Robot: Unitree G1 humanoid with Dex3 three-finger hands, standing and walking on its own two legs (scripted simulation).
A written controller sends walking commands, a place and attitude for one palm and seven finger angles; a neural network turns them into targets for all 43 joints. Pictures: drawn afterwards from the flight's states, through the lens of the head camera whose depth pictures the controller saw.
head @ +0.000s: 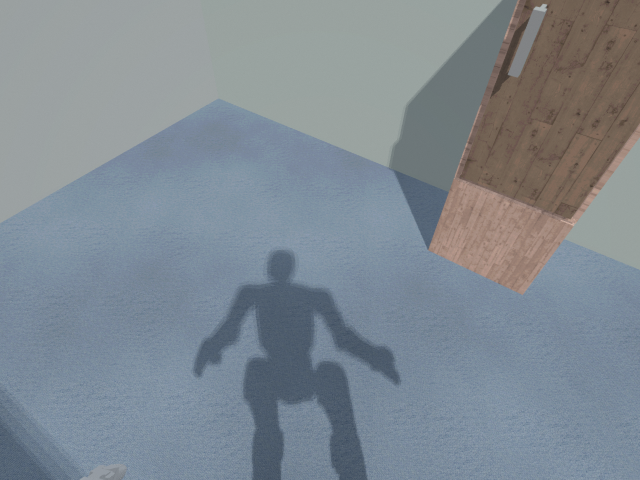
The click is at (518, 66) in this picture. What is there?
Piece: cupboard door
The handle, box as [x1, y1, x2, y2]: [508, 4, 546, 77]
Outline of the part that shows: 546,4 542,4 540,7 535,7 533,9 508,74 517,77 520,73 546,10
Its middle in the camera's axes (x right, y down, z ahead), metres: +0.50 -0.48 +0.93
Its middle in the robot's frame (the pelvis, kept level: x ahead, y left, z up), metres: +1.06 -0.45 +0.11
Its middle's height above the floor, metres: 0.88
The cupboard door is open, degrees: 0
